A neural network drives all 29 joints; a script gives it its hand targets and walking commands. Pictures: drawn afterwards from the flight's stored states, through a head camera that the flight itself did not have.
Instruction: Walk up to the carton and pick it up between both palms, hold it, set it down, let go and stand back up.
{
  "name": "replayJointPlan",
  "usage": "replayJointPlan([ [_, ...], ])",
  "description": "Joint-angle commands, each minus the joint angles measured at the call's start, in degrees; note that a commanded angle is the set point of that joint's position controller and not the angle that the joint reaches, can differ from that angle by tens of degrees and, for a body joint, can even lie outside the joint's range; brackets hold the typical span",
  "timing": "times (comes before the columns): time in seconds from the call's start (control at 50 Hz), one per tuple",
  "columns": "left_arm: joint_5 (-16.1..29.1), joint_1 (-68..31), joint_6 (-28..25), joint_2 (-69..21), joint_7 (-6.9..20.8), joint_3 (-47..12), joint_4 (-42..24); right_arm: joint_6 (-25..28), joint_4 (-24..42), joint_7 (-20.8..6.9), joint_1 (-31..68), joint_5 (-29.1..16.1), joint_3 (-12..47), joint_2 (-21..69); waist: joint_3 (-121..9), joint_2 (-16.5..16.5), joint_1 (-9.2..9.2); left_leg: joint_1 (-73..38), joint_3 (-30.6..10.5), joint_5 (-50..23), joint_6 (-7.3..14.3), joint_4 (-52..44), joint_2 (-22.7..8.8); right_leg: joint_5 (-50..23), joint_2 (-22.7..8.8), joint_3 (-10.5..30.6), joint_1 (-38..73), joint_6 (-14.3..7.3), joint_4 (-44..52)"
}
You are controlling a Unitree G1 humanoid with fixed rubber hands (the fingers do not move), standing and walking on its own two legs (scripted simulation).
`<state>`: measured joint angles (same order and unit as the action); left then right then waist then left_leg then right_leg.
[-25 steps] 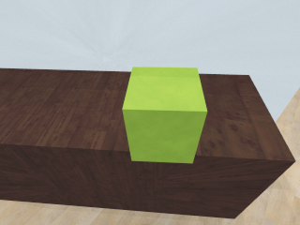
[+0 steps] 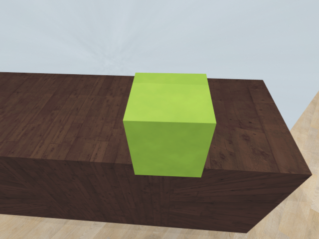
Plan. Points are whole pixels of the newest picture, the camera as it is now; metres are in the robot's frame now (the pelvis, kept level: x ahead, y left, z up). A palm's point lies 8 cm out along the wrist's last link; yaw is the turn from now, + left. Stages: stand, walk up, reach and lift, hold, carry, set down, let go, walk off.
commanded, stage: stand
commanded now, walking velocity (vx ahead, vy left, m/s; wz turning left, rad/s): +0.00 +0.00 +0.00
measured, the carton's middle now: (169, 126) +0.44 -0.01 +0.04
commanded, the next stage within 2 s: none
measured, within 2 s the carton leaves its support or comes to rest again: neither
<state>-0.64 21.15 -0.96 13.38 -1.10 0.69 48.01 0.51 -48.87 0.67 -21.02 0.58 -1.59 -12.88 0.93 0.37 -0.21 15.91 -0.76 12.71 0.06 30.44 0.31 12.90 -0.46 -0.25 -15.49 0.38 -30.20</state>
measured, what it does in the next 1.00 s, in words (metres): stands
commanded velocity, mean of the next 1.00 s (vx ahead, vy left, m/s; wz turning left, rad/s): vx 0.00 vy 0.00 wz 0.00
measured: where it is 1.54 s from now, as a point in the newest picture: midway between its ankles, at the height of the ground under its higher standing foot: outside the picture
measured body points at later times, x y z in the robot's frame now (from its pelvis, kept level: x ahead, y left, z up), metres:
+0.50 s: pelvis +0.03 +0.00 +0.00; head +0.03 +0.00 +0.45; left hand +0.07 +0.25 -0.13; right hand +0.07 -0.25 -0.14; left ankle +0.04 +0.12 -0.73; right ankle +0.04 -0.12 -0.73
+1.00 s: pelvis +0.04 -0.01 +0.01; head +0.04 -0.01 +0.46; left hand +0.08 +0.24 -0.14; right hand +0.07 -0.25 -0.14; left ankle +0.04 +0.12 -0.73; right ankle +0.04 -0.12 -0.73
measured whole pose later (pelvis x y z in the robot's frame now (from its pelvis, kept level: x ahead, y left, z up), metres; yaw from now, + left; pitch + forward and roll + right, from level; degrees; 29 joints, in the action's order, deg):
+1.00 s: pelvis +0.04 -0.01 +0.01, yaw +0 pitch -2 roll +0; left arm 0.0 17.6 -0.4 12.4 -1.8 -0.2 53.7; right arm 0.5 -53.7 2.1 -18.2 0.2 0.4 -12.2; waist 1.9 0.1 0.0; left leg 9.9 -1.0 14.5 -0.4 26.7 -0.1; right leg 14.7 -0.1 -0.5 -9.4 0.0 -26.4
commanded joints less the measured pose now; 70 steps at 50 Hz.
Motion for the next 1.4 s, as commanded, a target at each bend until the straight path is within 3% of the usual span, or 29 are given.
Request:
replayJointPlan([
  [0.0,0.12,2.98,-0.76,7.98,-0.35,1.79,-2.63,0.89,3.03,0.36,-2.77,-0.08,-1.44,-7.83,4.21,-0.21,0.17,2.16,-6.98,7.62,1.15,-8.97,-4.81,7.15,-4.46,6.87,-1.85,-1.58,8.6],
  [0.44,0.59,0.35,-0.44,7.17,-0.65,1.08,-0.07,0.79,0.49,1.14,-0.83,-0.37,-0.21,-7.58,2.43,-0.22,0.3,-2.68,-5.42,-4.49,0.96,-8.24,-5.75,-4.21,-4.93,5.33,2.53,-1.55,8.32],
  [1.38,0.6,-0.31,-0.05,5.32,-1.28,0.19,6.31,0.52,-5.2,2.07,-0.29,-0.48,0.74,-6.59,4.07,-0.07,0.27,-4.55,-4.53,-6.04,0.55,-10.3,-5.76,-5.79,-5.1,4.62,4.46,-1.14,10.33],
])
